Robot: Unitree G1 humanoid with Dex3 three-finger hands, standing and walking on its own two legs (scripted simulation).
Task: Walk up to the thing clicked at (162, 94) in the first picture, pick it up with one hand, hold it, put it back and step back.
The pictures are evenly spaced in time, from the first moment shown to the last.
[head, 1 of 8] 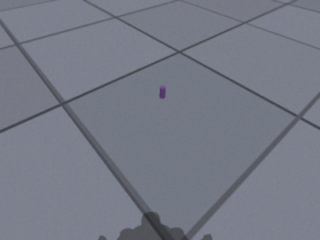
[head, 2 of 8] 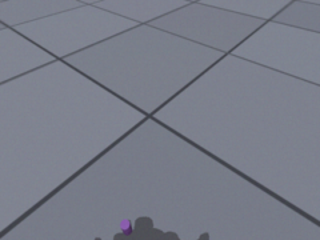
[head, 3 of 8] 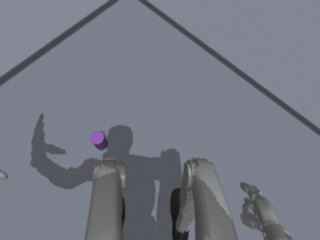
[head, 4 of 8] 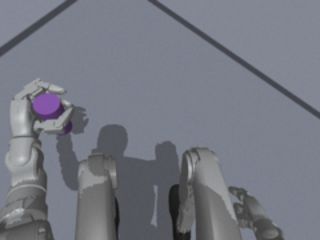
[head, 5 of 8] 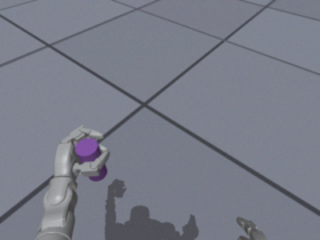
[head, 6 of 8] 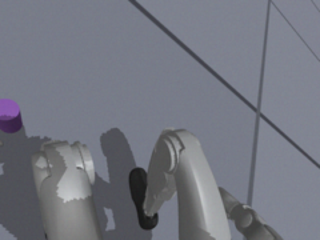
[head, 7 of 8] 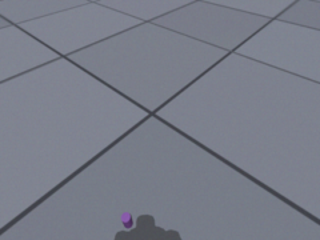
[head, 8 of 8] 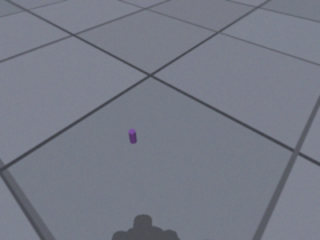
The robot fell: no
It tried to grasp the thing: yes
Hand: left
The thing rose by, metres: 0.70
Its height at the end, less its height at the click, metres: +0.00
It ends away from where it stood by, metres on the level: 0.02
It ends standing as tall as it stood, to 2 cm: yes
